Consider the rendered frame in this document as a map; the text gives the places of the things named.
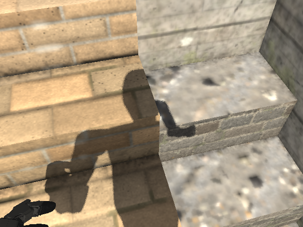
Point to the robot left hand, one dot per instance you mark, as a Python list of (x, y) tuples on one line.
[(26, 210)]

